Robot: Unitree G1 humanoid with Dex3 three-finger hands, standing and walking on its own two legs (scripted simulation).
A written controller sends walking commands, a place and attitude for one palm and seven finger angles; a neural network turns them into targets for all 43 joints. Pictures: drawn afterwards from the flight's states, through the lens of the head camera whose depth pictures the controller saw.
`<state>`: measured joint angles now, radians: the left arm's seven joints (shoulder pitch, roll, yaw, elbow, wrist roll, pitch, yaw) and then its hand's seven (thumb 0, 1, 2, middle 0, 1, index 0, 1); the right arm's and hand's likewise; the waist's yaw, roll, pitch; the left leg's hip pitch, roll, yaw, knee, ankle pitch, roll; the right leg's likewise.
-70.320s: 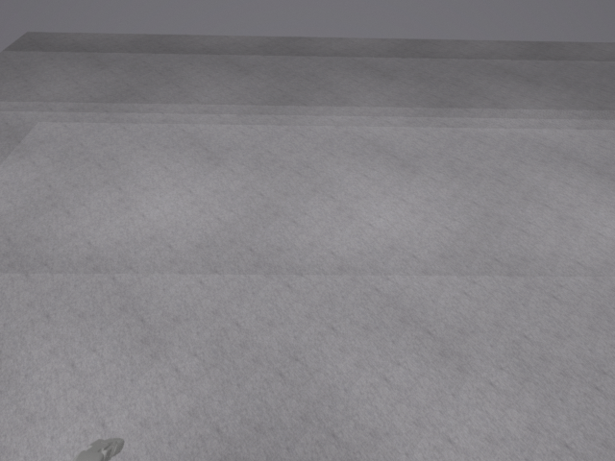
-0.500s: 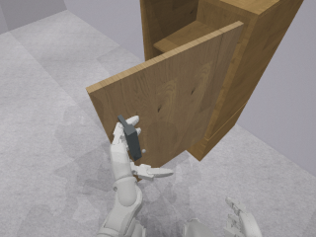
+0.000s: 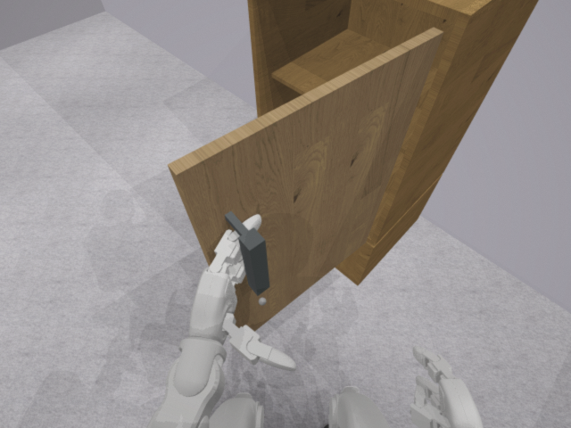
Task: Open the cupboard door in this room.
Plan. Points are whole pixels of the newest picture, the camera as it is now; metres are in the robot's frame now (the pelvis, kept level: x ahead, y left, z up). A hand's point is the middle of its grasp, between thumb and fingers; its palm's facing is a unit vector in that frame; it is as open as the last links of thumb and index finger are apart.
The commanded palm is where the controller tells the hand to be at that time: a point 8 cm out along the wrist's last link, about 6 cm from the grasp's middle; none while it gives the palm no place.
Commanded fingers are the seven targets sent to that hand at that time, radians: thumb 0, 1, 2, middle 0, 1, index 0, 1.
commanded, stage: slide the hand sideways off the handle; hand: left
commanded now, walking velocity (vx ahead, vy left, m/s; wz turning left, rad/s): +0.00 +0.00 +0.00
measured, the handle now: (246, 254) +0.34 +0.07 +0.05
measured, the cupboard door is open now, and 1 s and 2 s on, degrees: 83 81 81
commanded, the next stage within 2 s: draw the hand back to the body in 0.72 s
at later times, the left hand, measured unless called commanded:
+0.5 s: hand (212, 333) +0.23 +0.10 +0.05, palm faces -0.04 -1.00 -0.02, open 16.2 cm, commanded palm +0.20 +0.17 +0.05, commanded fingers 0.00 -0.50 0.30 -0.15 -0.30 -0.15 -0.30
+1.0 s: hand (171, 346) +0.21 +0.14 +0.07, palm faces -0.05 -1.00 -0.06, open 16.3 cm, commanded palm +0.18 +0.20 +0.08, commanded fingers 0.00 -0.50 0.30 -0.15 -0.30 -0.15 -0.30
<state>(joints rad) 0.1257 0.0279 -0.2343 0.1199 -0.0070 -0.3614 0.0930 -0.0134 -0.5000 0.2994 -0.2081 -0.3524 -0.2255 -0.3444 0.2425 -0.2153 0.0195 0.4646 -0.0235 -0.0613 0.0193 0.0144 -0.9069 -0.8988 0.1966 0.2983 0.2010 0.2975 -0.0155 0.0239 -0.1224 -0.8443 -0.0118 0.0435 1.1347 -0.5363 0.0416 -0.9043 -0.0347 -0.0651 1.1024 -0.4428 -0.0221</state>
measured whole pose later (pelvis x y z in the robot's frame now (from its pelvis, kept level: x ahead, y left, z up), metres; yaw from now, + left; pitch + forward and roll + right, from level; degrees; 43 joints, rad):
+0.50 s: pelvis +0.02 -0.01 -0.01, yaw +1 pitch +16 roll -1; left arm 0.45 0.13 -0.10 -0.16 -0.10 -0.37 -0.06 -0.01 -0.50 0.30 -0.16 -0.30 -0.17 -0.31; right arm 0.24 -0.22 0.01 0.41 -0.01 -0.08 -0.02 0.01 -0.91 -0.90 0.20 0.30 0.20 0.30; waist 0.01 0.04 -0.14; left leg -0.88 0.00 0.00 1.19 -0.59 0.02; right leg -0.93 -0.03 -0.10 1.15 -0.50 -0.04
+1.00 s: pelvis +0.01 -0.01 -0.01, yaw +1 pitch +14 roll -2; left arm 0.52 0.21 0.02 -0.28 -0.20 -0.31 -0.17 -0.01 -0.50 0.30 -0.15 -0.30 -0.15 -0.30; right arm 0.26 -0.22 0.02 0.41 0.02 -0.10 -0.05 0.02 -0.91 -0.90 0.20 0.30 0.20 0.30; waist 0.01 0.05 -0.14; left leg -0.86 0.01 -0.01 1.21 -0.59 0.02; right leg -0.89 -0.02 -0.12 1.14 -0.49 -0.04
